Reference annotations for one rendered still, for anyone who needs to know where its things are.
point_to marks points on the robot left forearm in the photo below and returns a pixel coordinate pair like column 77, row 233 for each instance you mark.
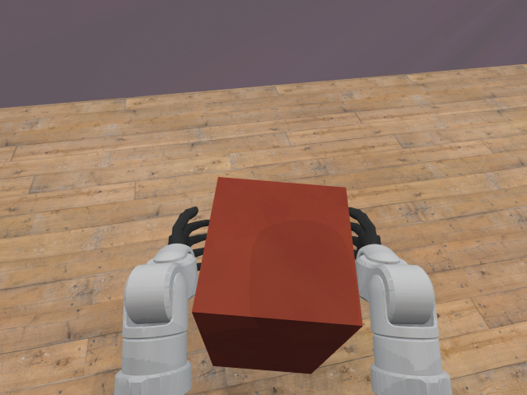
column 155, row 321

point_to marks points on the carton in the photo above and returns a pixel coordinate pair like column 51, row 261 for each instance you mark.
column 277, row 288

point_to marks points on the robot right forearm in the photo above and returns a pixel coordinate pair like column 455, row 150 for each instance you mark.
column 404, row 322

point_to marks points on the robot right hand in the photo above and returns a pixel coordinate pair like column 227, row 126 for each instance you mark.
column 365, row 231

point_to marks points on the robot left hand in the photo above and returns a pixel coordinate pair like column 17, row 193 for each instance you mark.
column 181, row 231

